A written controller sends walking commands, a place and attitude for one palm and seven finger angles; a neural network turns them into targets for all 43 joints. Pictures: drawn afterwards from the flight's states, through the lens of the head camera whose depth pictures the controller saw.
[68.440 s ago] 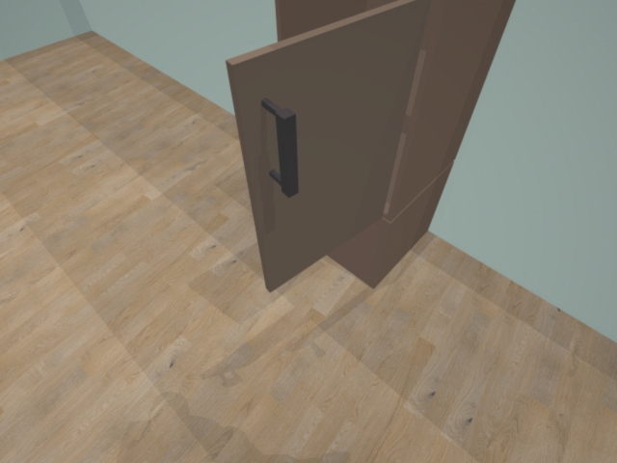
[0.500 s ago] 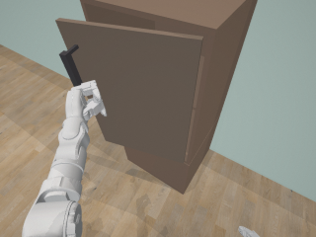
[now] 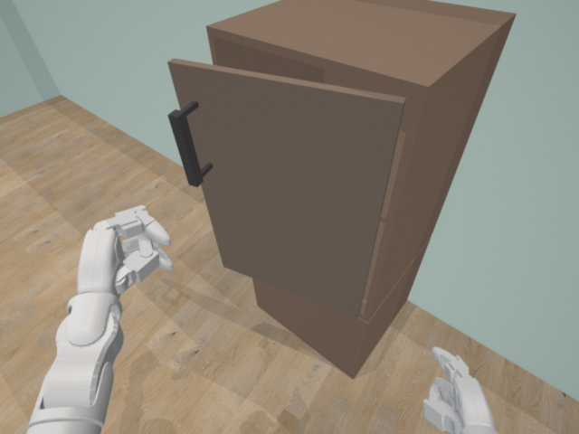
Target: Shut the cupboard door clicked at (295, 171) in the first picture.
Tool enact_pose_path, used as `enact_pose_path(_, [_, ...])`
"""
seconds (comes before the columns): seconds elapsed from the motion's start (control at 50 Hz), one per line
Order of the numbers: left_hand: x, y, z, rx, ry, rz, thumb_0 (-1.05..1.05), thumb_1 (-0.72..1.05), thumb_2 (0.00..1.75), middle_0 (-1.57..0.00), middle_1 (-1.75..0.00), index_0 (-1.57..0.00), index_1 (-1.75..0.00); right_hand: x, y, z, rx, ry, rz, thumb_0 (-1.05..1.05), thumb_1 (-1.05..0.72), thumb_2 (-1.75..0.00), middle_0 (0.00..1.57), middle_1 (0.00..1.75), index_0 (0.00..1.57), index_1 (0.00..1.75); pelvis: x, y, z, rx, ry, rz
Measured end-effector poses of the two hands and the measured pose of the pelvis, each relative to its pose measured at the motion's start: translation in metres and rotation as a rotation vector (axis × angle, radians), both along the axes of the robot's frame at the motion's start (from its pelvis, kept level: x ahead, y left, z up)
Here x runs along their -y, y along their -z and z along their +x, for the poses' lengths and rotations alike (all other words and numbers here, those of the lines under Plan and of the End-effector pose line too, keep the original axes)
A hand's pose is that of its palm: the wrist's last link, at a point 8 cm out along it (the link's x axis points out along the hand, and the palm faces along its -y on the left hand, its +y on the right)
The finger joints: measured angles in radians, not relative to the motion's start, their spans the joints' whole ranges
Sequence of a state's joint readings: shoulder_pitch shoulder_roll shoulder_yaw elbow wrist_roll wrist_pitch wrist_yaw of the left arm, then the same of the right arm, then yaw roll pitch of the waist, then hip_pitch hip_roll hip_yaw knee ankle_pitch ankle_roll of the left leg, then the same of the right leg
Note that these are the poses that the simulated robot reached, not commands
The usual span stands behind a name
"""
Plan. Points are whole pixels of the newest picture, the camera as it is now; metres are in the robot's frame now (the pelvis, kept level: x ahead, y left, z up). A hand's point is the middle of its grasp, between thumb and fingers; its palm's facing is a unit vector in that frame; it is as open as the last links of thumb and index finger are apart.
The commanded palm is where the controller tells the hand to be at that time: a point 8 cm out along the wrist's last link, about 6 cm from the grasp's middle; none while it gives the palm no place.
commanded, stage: draw the hand back to the body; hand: left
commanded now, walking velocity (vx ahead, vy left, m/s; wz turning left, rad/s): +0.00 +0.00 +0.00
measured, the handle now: (194, 145) +0.59 +0.24 +0.10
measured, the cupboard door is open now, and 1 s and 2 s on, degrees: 15 15 15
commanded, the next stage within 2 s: step back with the hand held close in 0.88 s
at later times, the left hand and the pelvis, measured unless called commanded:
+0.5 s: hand (66, 294) +0.22 +0.27 +0.16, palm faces +0.44 -0.80 -0.41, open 6.1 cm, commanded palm +0.17 +0.30 +0.18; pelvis +0.03 +0.00 +0.00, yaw +0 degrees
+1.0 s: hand (56, 301) +0.20 +0.27 +0.16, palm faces +0.47 -0.79 -0.40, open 7.4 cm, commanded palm +0.16 +0.30 +0.18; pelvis +0.02 +0.00 +0.00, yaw +0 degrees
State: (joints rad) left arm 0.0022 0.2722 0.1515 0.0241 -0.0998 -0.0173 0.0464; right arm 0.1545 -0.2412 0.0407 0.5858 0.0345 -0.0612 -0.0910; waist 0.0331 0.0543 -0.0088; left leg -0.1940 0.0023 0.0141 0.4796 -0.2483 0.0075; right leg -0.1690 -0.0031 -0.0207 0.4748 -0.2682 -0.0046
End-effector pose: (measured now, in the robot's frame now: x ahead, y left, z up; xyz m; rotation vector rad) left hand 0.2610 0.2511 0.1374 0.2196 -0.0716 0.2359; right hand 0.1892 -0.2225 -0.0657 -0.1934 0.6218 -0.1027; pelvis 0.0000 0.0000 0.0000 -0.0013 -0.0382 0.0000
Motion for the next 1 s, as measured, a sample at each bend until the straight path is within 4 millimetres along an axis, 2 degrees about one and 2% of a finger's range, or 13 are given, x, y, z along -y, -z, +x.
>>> enact_pose_path(0.12, [-0.016, -0.012, -0.023, 0.031, -0.074, 0.060, 0.02, 0.89, 0.90, -0.96, -1.12, -0.95, -1.12, -0.014, 0.005, 0.005, -0.037, -0.043, 0.012, 0.01, -0.90, -0.90, 0.20, 0.30, 0.20, 0.30, -0.002, -0.003, 0.006, 0.019, -0.003, -0.001])
enact_pose_path(0.22, [-0.026, -0.021, -0.036, 0.041, -0.113, 0.108, 0.02, 0.89, 0.90, -0.83, -0.97, -0.82, -0.97, -0.019, 0.013, 0.002, -0.079, -0.046, 0.028, 0.01, -0.90, -0.90, 0.20, 0.30, 0.21, 0.30, -0.003, -0.005, 0.013, 0.023, 0.000, 0.000])
enact_pose_path(0.4, [-0.043, -0.025, -0.066, -0.001, -0.174, 0.182, 0.02, 0.89, 0.90, -0.58, -0.71, -0.58, -0.70, -0.008, 0.020, -0.001, -0.117, -0.010, 0.020, 0.01, -0.90, -0.90, 0.20, 0.30, 0.21, 0.30, -0.004, -0.004, 0.025, 0.017, 0.006, -0.001])
enact_pose_path(0.58, [-0.058, -0.043, -0.100, 0.023, -0.258, 0.267, 0.02, 0.89, 0.90, -0.34, -0.45, -0.34, -0.44, -0.002, 0.013, 0.013, -0.068, -0.005, 0.003, 0.01, -0.90, -0.90, 0.20, 0.30, 0.20, 0.30, -0.004, -0.004, 0.028, 0.019, 0.001, -0.002])
enact_pose_path(0.76, [-0.052, -0.032, -0.099, 0.016, -0.269, 0.206, 0.02, 0.89, 0.90, -0.23, -0.33, -0.23, -0.32, -0.008, 0.009, 0.017, -0.046, -0.032, 0.000, 0.01, -0.90, -0.90, 0.20, 0.30, 0.20, 0.30, -0.002, -0.004, 0.020, 0.024, -0.007, 0.001])
enact_pose_path(0.86, [-0.047, -0.039, -0.099, 0.045, -0.237, 0.223, 0.02, 0.89, 0.90, -0.22, -0.31, -0.21, -0.31, -0.009, 0.008, 0.012, -0.037, -0.026, 0.011, 0.01, -0.90, -0.90, 0.20, 0.30, 0.20, 0.30, 0.000, -0.004, 0.020, 0.030, -0.002, 0.000])
enact_pose_path(1.0, [-0.050, -0.043, -0.101, 0.050, -0.244, 0.243, 0.02, 0.89, 0.90, -0.21, -0.30, -0.21, -0.30, -0.006, 0.012, 0.001, -0.057, -0.012, 0.017, 0.01, -0.90, -0.90, 0.20, 0.30, 0.20, 0.30, 0.000, -0.004, 0.016, 0.038, 0.003, -0.002])
